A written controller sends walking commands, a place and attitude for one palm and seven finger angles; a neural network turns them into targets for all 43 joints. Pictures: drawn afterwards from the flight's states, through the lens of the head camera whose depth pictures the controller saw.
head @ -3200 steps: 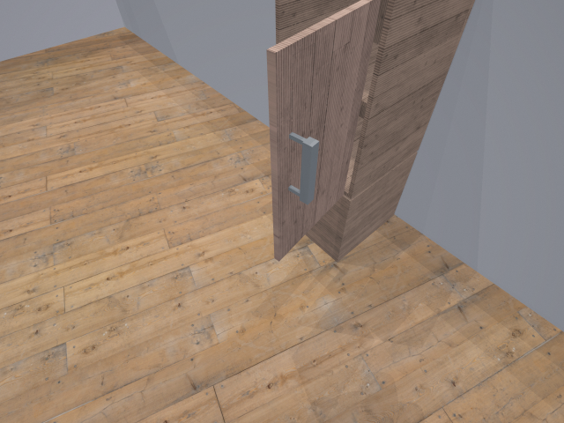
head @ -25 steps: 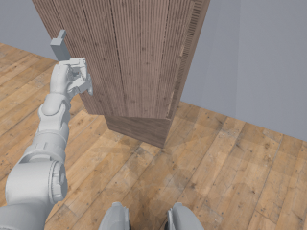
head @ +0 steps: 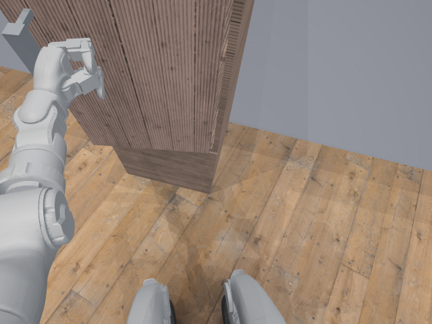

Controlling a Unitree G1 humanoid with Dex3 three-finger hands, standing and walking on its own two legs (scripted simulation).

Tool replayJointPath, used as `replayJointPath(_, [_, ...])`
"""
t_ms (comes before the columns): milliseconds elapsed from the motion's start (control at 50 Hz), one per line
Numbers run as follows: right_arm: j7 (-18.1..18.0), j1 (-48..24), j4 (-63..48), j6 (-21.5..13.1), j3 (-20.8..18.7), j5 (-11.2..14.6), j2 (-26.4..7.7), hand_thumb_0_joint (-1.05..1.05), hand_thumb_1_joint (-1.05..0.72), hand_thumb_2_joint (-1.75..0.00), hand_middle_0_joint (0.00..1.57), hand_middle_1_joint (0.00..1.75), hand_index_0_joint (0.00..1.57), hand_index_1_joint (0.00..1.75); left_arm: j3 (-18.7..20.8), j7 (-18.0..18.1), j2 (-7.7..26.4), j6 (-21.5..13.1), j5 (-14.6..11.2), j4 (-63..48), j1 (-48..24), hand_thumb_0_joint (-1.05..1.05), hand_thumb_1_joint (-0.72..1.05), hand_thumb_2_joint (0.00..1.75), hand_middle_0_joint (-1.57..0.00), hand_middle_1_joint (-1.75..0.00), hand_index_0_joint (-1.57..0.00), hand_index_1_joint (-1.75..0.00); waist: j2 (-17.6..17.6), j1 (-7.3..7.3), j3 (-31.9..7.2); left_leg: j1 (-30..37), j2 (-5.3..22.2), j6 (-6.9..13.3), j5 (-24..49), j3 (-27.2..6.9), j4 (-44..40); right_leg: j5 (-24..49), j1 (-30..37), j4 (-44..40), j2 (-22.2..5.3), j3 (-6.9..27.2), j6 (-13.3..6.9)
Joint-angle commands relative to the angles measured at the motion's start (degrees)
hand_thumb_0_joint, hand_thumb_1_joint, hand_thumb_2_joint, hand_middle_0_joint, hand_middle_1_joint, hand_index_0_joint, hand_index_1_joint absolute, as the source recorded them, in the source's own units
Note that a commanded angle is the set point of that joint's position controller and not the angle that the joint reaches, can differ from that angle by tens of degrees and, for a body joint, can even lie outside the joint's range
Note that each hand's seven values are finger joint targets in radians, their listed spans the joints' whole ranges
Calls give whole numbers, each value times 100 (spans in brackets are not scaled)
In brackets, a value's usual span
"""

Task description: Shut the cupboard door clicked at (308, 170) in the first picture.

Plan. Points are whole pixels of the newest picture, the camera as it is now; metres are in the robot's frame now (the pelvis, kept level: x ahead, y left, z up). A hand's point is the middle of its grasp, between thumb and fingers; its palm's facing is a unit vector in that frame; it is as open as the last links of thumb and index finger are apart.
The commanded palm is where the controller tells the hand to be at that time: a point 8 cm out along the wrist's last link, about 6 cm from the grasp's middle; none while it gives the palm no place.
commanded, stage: push the door shut along its arc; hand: left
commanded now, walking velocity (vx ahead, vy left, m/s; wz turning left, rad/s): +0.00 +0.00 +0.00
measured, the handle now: (47, 63) +0.58 +0.22 +0.09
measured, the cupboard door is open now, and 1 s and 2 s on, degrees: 11 0 0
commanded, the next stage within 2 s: pull the fist back off the door in 0.78 s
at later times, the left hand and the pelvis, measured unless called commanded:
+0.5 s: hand (106, 59) +0.57 +0.12 +0.10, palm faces -0.29 -0.96 -0.02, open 3.3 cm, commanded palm +0.58 +0.15 +0.09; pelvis -0.01 +0.01 -0.02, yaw +0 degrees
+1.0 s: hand (114, 52) +0.58 +0.11 +0.10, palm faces -0.08 -0.99 +0.06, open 3.1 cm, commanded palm +0.60 +0.10 +0.09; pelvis -0.02 +0.01 -0.03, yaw +0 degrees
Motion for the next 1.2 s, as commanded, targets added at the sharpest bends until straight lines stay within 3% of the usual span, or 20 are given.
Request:
replayJointPath(0, [-84,1006,-233,-156,-386,-1,-1067,0,-90,-90,20,30,20,30,152,-155,1423,-313,-164,-1243,-3103,0,90,90,-130,-150,-130,-150,507,-170,-3037,2509,-222,232,2021,-350,-428,1944,807,-875,166,150,-86])
replayJointPath(120, [-90,1043,-201,-190,-326,-21,-1057,0,-90,-90,20,30,20,30,-5,-262,1461,-110,-50,-861,-3347,0,90,90,-130,-150,-130,-150,574,-272,-2848,2187,-238,250,1872,-338,-301,1797,644,-827,177,133,-99])
replayJointPath(200, [-102,1102,-167,-245,-345,-34,-1098,0,-90,-90,20,30,20,30,38,-336,1562,-121,-71,-991,-3723,0,90,90,-130,-150,-130,-150,686,-344,-3113,2347,-217,256,2042,-357,-192,1864,520,-771,192,131,-101])
replayJointPath(260, [-111,1126,-74,-268,-332,-49,-1096,0,-90,-90,20,30,20,30,-242,-379,1336,-24,-7,-903,-4109,0,90,90,-130,-150,-130,-150,764,-510,-2949,2402,-196,250,1931,-430,-142,1625,148,-756,202,53,-112])
replayJointPath(380, [-96,1232,41,-368,-363,-109,-1123,0,-90,-90,20,30,20,30,-509,-375,955,51,19,-1058,-4610,0,90,90,-130,-150,-130,-150,1148,-629,-3295,3048,-166,222,2296,-604,-75,1561,-420,-653,227,-66,-172])
replayJointPath(460, [-117,1258,86,-387,-302,-116,-1157,0,-90,-90,20,30,20,30,-331,-391,1314,262,77,-679,-4837,0,90,90,-130,-150,-130,-150,950,-694,-3114,2558,-185,246,1999,-568,-15,1439,-314,-644,253,-84,-163])
replayJointPath(540, [-135,1289,105,-450,-271,-136,-1152,0,-90,-90,20,30,20,30,-361,-391,1401,286,179,-646,-5190,0,90,90,-130,-150,-130,-150,1107,-779,-3142,2427,-178,254,1906,-559,95,1338,-516,-559,256,-88,-167])
replayJointPath(620, [-123,1334,202,-493,-266,-176,-1173,0,-90,-90,20,30,20,30,-583,-362,1120,349,290,-405,-5382,0,90,90,-130,-150,-130,-150,1270,-941,-3019,2634,-141,227,1927,-688,140,1214,-1023,-471,270,-196,-199])
replayJointPath(700, [-143,1391,269,-576,-296,-192,-1198,0,-90,-90,20,30,20,30,-758,-388,892,350,290,-679,-5820,0,90,90,-130,-150,-130,-150,1519,-1045,-3213,2937,-97,220,1968,-787,189,1170,-1395,-369,256,-235,-192])
replayJointPath(760, [-125,1371,364,-627,-318,-213,-1187,0,-90,-90,20,30,20,30,-1041,-383,439,476,285,-722,-5976,0,90,90,-130,-150,-130,-150,1665,-1101,-3265,3176,-105,194,1885,-864,161,1105,-1607,-378,267,-294,-218])
replayJointPath(860, [-151,1356,438,-739,-269,-207,-1204,0,-90,-90,20,30,20,30,-1132,-340,314,657,251,-588,-6127,0,90,90,-130,-150,-130,-150,1676,-1186,-3104,3058,-120,200,1435,-891,89,889,-1750,-377,261,-346,-230])
replayJointPath(880, [-124,1619,279,-793,-182,-370,-1104,0,-90,-90,20,30,20,30,74,907,578,722,-135,-680,-6168,0,90,90,-130,-150,-130,-150,1837,-877,-2940,2694,-19,137,1211,-1025,-124,886,-1504,-417,176,-261,-191])
replayJointPath(900, [-23,1614,231,-805,-187,-422,-1034,0,-90,-90,20,30,20,30,-215,1565,145,775,59,-590,-5939,0,90,90,-130,-150,-130,-150,1762,-925,-3155,2671,-1,95,952,-1114,-216,771,-1549,-327,174,-286,-117])
replayJointPath(920, [58,1545,239,-797,-231,-453,-1001,0,-90,-90,20,30,20,30,-393,1953,-282,813,108,-529,-5802,0,90,90,-130,-150,-130,-150,1721,-978,-2960,2645,12,67,766,-1181,-268,750,-1721,-294,141,-329,-98])
replayJointPath(940, [121,1625,266,-758,-269,-542,-1034,0,-90,-90,20,30,20,30,-230,2316,-285,815,170,-485,-5800,0,90,90,-130,-150,-130,-150,1303,-1024,-2905,2500,24,58,551,-1266,-306,690,-1698,-285,129,-362,-58])
replayJointPath(980, [238,1683,252,-724,-297,-663,-1043,0,-90,-90,20,30,20,30,10,3133,-147,643,412,-607,-6084,0,90,90,-130,-150,-130,-150,1246,-1013,-2982,2367,-54,58,392,-1223,-361,600,-1553,-332,121,-328,-22])
replayJointPath(1020, [409,1656,258,-733,-319,-779,-979,0,-90,-90,20,30,20,30,-195,3841,-290,355,899,-707,-6242,0,90,90,-130,-150,-130,-150,1440,-1067,-3086,2343,-85,39,226,-1138,-343,498,-1599,-346,110,-306,-16])
replayJointPath(1100, [638,1733,274,-622,-396,-847,-1035,0,-90,-90,20,30,20,30,-542,3994,109,-159,1800,-553,-6193,0,90,90,-130,-150,-130,-150,1563,-1135,-3185,2409,-134,38,412,-995,-286,465,-1423,-418,92,-240,-93])
replayJointPath(1140, [655,1696,240,-559,-405,-791,-1045,0,-90,-90,20,30,20,30,-626,3764,150,-225,1776,-403,-6097,0,90,90,-130,-150,-130,-150,1450,-1142,-3107,2264,-178,74,288,-883,-339,424,-1144,-563,103,-190,-114])
replayJointPath(1180, [629,1660,153,-518,-383,-722,-1071,0,-90,-90,20,30,20,30,-581,3471,211,-218,1545,-313,-5878,0,90,90,-130,-150,-130,-150,1391,-1045,-3126,2165,-228,106,229,-791,-419,408,-830,-667,121,-145,-131])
